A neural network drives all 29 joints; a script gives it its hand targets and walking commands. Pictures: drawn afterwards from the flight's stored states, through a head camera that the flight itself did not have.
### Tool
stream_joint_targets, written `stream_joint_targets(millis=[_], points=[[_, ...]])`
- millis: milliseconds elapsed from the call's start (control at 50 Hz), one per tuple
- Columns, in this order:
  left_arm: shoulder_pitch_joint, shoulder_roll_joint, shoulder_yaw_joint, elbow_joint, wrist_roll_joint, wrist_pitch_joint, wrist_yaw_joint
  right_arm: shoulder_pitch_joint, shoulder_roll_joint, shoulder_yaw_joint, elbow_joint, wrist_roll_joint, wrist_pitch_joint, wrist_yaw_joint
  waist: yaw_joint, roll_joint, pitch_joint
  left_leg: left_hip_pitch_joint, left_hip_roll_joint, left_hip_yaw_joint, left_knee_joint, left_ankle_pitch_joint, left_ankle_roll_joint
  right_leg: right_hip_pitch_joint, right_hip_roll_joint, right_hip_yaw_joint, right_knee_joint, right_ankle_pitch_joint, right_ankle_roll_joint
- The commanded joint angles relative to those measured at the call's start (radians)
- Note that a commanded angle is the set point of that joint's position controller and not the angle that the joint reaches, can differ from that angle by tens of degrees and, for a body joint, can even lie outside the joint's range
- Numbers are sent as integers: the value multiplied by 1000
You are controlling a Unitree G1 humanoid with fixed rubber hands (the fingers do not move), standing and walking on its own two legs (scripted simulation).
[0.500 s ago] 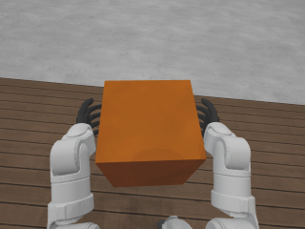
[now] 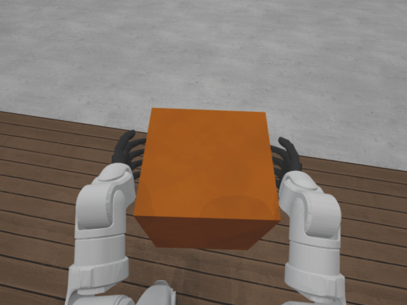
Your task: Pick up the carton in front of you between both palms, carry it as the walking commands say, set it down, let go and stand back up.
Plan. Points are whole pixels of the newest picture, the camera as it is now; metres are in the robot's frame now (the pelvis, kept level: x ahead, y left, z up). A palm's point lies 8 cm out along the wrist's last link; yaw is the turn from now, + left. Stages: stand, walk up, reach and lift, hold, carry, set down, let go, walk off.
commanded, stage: carry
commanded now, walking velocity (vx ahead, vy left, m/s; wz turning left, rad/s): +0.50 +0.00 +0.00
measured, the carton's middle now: (205, 186) +0.35 +0.01 +0.03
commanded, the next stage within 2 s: none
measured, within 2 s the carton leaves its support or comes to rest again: neither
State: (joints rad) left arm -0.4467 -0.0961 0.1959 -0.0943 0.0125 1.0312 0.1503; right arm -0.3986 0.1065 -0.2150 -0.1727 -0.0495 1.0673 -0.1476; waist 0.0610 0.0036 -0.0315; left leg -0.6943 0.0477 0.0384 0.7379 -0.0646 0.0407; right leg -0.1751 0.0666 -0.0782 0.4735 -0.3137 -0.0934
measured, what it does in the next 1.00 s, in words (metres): goes down: left foot, then right foot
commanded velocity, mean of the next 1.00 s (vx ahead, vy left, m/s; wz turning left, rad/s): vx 0.50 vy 0.00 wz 0.00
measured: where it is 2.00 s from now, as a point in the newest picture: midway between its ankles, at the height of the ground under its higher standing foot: (206, 147)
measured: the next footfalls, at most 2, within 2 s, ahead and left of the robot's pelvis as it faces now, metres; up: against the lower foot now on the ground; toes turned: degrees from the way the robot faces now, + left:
left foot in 0.12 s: +0.25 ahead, +0.08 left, -0.02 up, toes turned +3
right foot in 0.66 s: +0.57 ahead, -0.06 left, -0.05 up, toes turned -3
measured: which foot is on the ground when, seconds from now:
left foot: up 0.00-0.10, down 0.12-0.66, up 0.68-1.00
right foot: down 0.00-0.14, up 0.16-0.64, down 0.66-1.00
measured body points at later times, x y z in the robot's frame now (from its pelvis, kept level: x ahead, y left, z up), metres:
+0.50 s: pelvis +0.30 +0.03 -0.02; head +0.33 +0.04 +0.43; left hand +0.65 +0.17 +0.07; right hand +0.64 -0.14 +0.08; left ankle +0.22 +0.08 -0.76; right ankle +0.42 -0.12 -0.71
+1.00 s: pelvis +0.59 -0.02 -0.05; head +0.63 -0.03 +0.40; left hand +0.93 +0.15 +0.04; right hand +0.94 -0.15 +0.03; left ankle +0.70 +0.14 -0.72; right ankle +0.54 -0.06 -0.78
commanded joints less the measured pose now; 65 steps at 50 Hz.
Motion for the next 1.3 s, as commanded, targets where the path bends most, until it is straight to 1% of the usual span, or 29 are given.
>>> stream_joint_targets(millis=[0, 40, 80, 100, 120, 140, 160, 200, 220, 280, 400, 540, 580, 620, 640, 660, 680, 740, 760, 820, 900, 1080, 1140, 1160, 1180, 1200, 1220, 1240, 1280], points=[[-537, -796, -696, -82, -297, 34, -123, -590, 743, 684, -44, 241, 4, 81, 46, -107, -323, 22, -72, 94, -190, 132, 20, 339, -185, 135, -4, 786, -70], [-524, -775, -678, -59, -284, 51, -115, -575, 708, 659, -30, 232, 25, 80, 20, -130, -320, 174, -83, 99, -287, 170, 52, 296, -194, 114, 56, 829, -49], [-538, -764, -664, -40, -274, 68, -110, -543, 677, 619, 9, 212, 40, 75, -69, -86, -395, 482, -93, 126, -350, 214, 61, 190, -164, 31, 294, 810, 4], [-559, -755, -658, -33, -268, 75, -108, -522, 660, 593, 20, 199, 47, 74, -99, -6, -451, 698, 30, -11, -279, 308, 62, 5, -133, 18, 484, 497, 33], [-566, -761, -654, -11, -269, 86, -105, -528, 632, 566, 44, 187, 54, 70, -80, 168, -512, 940, 278, -327, -134, 635, 136, -259, -59, 19, 657, -106, 63], [-557, -757, -641, -7, -268, 92, -100, -548, 630, 575, 59, 199, 56, 65, -142, 303, -562, 1048, 364, -616, -238, 299, 314, -508, 37, 68, 911, -297, 83], [-595, -773, -642, -21, -267, 93, -94, -544, 680, 589, 60, 227, 56, 71, -132, 218, -508, 995, 314, -612, -299, 99, 292, -597, -13, 115, 943, -246, 51], [-623, -838, -615, -33, -246, 86, -90, -659, 790, 646, -1, 287, 46, 96, -109, 54, -421, 814, 242, -453, -334, 112, 217, -576, -77, 110, 840, -131, 43], [-622, -861, -607, -32, -233, 80, -92, -719, 836, 675, -20, 315, 37, 108, -98, 43, -414, 738, 233, -402, -353, 109, 206, -534, -95, 112, 782, -98, 50], [-609, -890, -622, -34, -206, 56, -99, -769, 893, 720, -38, 355, 9, 130, -86, 62, -414, 667, 202, -309, -376, 143, 195, -488, -108, 84, 663, -56, 68], [-572, -847, -660, -77, -199, 37, -92, -692, 846, 726, -44, 352, -7, 129, -121, 97, -401, 805, 163, -184, -331, 447, 169, -607, -111, 43, 426, 146, 72], [-528, -766, -634, -57, -188, 75, -92, -589, 762, 679, 21, 298, 22, 114, -162, 108, -311, 848, 86, -91, -272, 485, 134, -492, -48, -34, 46, 408, 36], [-514, -744, -604, -27, -173, 83, -93, -600, 762, 672, 42, 289, 27, 112, -127, 127, -310, 795, 89, -66, -193, 537, 102, -334, -32, -44, -31, 424, 8], [-476, -726, -568, 20, -150, 84, -92, -614, 769, 664, 66, 285, 33, 110, -42, 74, -383, 660, 45, 22, 71, 472, 46, -6, -25, -70, -83, 459, 3], [-450, -718, -545, 39, -136, 83, -93, -627, 764, 658, 75, 281, 35, 106, -17, -22, -457, 455, 11, 42, 282, 124, 22, 223, -176, 114, 23, 595, -2], [-478, -686, -528, 58, -126, 84, -87, -627, 787, 664, 102, 280, 41, 104, -28, -227, -528, 128, -116, 20, 542, -443, -23, 492, -446, 521, 95, 814, -154], [-471, -718, -542, 71, -149, 82, -86, -623, 779, 650, 100, 274, 40, 99, 4, -282, -553, -41, -142, -41, 716, -526, -16, 527, -468, 676, 17, 525, -252], [-615, -883, -631, -22, -247, 52, -121, -706, 878, 648, 57, 269, 15, 94, -14, -61, -416, -55, -35, -73, 607, -375, 13, 254, -349, 485, -68, 362, -156], [-659, -921, -663, -47, -276, 38, -130, -699, 895, 644, 55, 257, 5, 94, -28, -48, -408, -13, -15, -75, 549, -346, 12, 182, -338, 446, -91, 330, -141], [-690, -953, -713, -76, -321, 4, -148, -656, 906, 657, 52, 231, -26, 93, -38, -74, -416, 6, -3, -47, 440, -295, -7, 140, -310, 368, -108, 358, -140], [-606, -904, -721, -77, -317, -9, -147, -589, 858, 677, 31, 213, -43, 85, -11, -88, -406, -99, 7, -11, 278, -180, -24, 260, -292, 289, -74, 639, -121], [-515, -765, -676, -73, -282, 42, -115, -568, 717, 667, -33, 227, 15, 72, 47, -107, -304, 29, -75, 95, -220, 159, 28, 348, -186, 142, -11, 800, -59], [-519, -750, -652, -45, -268, 67, -106, -544, 670, 616, 6, 205, 41, 68, -31, -116, -351, 352, -111, 127, -337, 180, 60, 255, -182, 75, 188, 906, -8], [-541, -746, -649, -34, -263, 74, -104, -529, 659, 594, 21, 193, 46, 66, -86, -71, -404, 545, -76, 111, -346, 217, 61, 155, -152, 28, 348, 772, 21], [-560, -739, -642, -29, -260, 80, -102, -506, 642, 568, 31, 183, 52, 65, -100, 25, -472, 782, 96, -95, -224, 397, 65, -69, -125, 21, 548, 382, 45], [-570, -757, -640, -2, -265, 90, -98, -542, 608, 547, 58, 172, 57, 58, -113, 229, -541, 1047, 353, -485, -164, 559, 250, -405, 7, 47, 810, -210, 96], [-565, -745, -631, -9, -263, 93, -93, -533, 636, 568, 76, 195, 58, 57, -142, 254, -557, 1054, 358, -654, -264, 215, 332, -562, 17, 101, 966, -275, 81], [-596, -775, -626, -20, -255, 93, -88, -552, 690, 583, 58, 223, 54, 66, -132, 186, -490, 969, 300, -596, -309, 80, 299, -619, -29, 123, 959, -221, 49], [-620, -836, -599, -31, -230, 82, -85, -681, 806, 650, 0, 290, 41, 94, -100, 37, -400, 759, 240, -435, -355, 80, 220, -560, -90, 115, 818, -105, 46]])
